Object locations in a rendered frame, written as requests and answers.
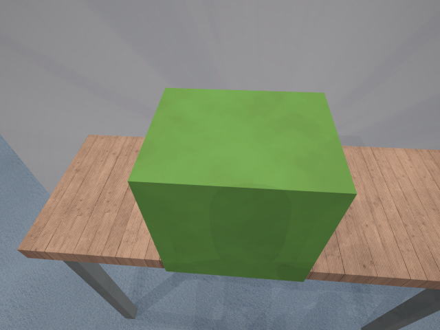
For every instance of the carton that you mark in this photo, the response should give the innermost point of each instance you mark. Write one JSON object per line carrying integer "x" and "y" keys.
{"x": 242, "y": 183}

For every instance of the table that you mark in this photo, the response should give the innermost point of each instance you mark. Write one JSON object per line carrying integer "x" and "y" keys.
{"x": 390, "y": 234}

